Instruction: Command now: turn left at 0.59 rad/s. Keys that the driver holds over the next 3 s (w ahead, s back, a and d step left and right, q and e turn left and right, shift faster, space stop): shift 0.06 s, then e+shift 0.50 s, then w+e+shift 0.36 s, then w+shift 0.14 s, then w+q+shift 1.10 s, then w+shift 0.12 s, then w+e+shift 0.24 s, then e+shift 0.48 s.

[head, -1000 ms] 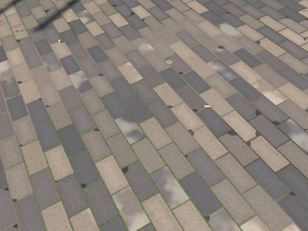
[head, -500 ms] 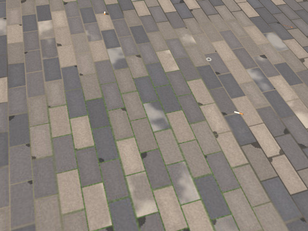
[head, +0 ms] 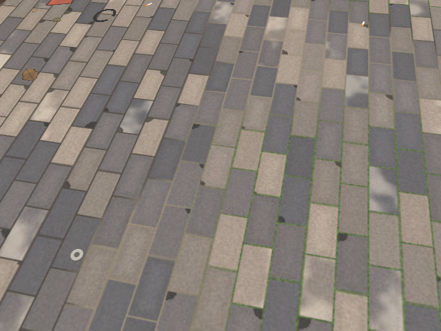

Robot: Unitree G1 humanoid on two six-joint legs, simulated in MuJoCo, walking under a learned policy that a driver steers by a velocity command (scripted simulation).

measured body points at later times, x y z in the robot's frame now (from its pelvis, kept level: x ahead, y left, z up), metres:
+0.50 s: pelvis -0.01 +0.02 -0.01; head +0.02 +0.02 +0.44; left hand +0.12 +0.29 -0.13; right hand +0.10 -0.25 -0.12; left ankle -0.02 +0.12 -0.74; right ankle -0.04 -0.07 -0.71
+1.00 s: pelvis +0.12 -0.07 +0.00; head +0.12 -0.10 +0.45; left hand +0.30 +0.17 -0.10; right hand +0.14 -0.40 -0.09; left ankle +0.32 -0.01 -0.71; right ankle -0.04 -0.07 -0.74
